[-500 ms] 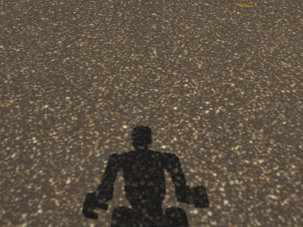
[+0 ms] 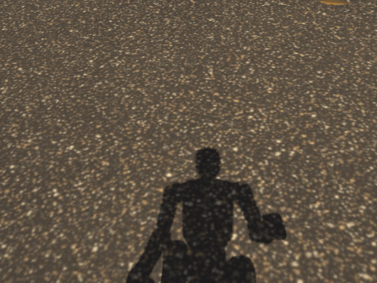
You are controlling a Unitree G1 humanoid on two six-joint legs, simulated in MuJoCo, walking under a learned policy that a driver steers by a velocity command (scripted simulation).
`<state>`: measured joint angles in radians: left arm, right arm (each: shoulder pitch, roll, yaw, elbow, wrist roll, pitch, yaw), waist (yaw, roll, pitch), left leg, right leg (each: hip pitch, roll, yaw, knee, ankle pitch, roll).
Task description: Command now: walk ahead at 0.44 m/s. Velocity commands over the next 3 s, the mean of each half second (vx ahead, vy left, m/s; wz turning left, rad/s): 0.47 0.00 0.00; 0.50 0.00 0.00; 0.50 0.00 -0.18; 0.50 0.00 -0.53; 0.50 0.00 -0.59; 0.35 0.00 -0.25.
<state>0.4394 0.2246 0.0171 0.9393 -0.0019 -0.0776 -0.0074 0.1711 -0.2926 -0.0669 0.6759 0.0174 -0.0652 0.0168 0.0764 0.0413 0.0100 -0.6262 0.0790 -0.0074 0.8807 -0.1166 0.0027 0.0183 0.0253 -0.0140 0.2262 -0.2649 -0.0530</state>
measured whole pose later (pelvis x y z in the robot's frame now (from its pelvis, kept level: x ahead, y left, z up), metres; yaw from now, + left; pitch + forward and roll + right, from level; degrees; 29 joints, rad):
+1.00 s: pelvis +0.56 -0.02 +0.00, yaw +0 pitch +1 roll -1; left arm 0.32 0.26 0.04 0.84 0.00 -0.09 -0.03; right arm 0.19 -0.31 -0.05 0.80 0.01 -0.06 0.00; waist 0.04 0.05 0.02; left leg -0.63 0.12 -0.04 0.99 -0.19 0.00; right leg -0.15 0.06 -0.05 0.28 -0.15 -0.07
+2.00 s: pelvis +1.09 -0.06 -0.01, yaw -24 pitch +1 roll +0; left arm 0.27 0.28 0.08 0.72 -0.01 -0.05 -0.03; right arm 0.14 -0.30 -0.06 0.81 0.01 -0.11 0.01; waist 0.02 0.02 0.07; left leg -0.50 0.08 -0.05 1.14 -0.34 0.00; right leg -0.29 0.10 0.01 0.44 -0.16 -0.11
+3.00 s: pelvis +1.49 -0.33 -0.01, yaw -47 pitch +1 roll +0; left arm 0.12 0.24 0.04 0.68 0.03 -0.04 -0.02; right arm 0.22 -0.32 -0.05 0.88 0.02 -0.01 -0.01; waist -0.02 0.04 0.07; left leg -0.47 0.07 -0.03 1.10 -0.50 -0.08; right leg -0.36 -0.01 -0.10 0.46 -0.12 -0.05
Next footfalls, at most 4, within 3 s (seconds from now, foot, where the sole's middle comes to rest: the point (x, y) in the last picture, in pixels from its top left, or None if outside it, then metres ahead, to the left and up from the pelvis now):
0.22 left None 0.31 0.14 -0.78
0.74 right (252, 255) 0.61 -0.10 -0.78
1.28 left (191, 185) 0.90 0.14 -0.78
1.82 right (257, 142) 1.14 -0.15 -0.78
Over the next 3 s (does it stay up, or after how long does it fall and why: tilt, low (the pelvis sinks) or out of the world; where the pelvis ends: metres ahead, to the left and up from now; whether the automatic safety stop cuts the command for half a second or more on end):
stays up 1.49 -0.33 -0.01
